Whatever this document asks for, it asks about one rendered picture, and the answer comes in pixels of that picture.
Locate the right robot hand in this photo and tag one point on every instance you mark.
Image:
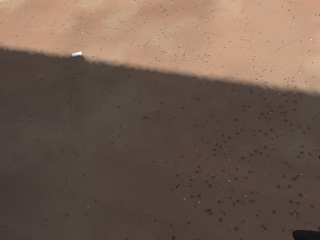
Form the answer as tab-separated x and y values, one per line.
306	235

